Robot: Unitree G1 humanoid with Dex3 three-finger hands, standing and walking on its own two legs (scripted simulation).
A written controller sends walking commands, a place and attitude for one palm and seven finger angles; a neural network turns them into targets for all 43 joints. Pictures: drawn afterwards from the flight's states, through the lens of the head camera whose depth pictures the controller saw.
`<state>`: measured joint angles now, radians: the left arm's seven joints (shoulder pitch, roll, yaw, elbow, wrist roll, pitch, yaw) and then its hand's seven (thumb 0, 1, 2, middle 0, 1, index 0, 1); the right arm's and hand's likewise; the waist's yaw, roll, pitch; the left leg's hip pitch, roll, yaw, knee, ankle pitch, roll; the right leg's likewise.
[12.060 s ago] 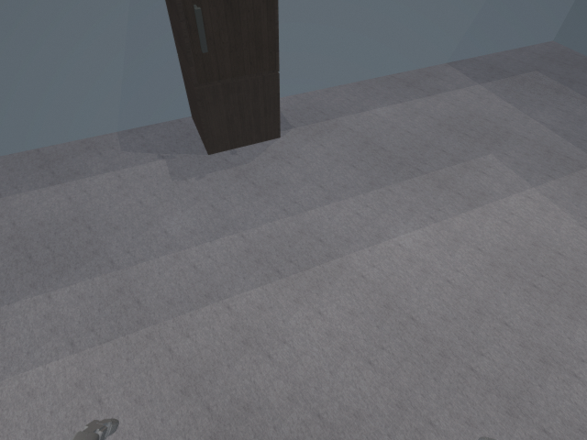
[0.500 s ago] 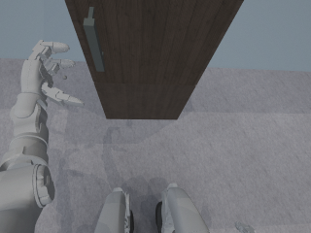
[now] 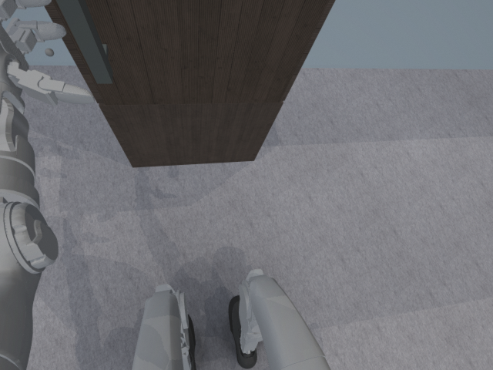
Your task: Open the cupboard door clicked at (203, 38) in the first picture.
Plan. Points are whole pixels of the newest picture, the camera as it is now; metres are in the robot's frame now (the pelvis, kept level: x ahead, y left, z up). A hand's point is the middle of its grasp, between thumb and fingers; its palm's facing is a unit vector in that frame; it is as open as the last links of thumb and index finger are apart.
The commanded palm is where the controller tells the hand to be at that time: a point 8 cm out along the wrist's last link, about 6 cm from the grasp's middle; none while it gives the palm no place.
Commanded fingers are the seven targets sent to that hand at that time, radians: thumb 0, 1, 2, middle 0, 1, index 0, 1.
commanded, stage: move the hooked fingers beside the handle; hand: left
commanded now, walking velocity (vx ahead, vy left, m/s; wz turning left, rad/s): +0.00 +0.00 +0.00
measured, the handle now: (87, 24) +0.60 +0.16 +0.06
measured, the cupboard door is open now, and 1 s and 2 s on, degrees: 0 0 0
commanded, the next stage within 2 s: slide the fingers in behind the handle in 0.68 s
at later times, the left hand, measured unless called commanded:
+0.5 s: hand (53, 59) +0.56 +0.21 +0.04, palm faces +0.02 -1.00 -0.04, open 13.9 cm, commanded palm +0.54 +0.23 +0.05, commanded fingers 0.00 -0.50 0.30 -0.30 -1.20 -0.30 -1.20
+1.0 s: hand (55, 56) +0.55 +0.20 +0.05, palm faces +0.01 -1.00 -0.02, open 14.0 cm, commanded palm +0.54 +0.21 +0.05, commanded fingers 0.00 -0.50 0.30 -0.30 -1.20 -0.30 -1.20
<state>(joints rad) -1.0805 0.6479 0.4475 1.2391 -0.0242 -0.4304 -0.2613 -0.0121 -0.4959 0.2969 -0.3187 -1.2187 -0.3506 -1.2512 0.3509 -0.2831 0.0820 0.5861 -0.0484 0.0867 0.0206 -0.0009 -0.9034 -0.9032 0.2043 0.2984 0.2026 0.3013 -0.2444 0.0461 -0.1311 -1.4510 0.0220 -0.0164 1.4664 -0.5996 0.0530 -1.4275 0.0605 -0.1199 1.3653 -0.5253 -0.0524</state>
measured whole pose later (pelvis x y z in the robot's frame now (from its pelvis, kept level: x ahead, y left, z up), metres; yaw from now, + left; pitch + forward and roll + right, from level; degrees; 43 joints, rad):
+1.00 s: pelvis +0.01 +0.01 +0.01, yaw +0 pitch +33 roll -6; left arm -1.01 0.56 0.38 1.19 -0.06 -0.42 -0.22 -0.01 -0.50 0.30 -0.30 -1.20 -0.29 -1.21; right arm 0.35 -0.27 0.07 0.59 -0.05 0.11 0.04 0.00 -0.90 -0.90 0.20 0.30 0.20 0.30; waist -0.22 0.05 -0.15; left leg -1.39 0.01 -0.02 1.42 -0.60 0.06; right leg -1.36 0.06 -0.11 1.32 -0.53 -0.04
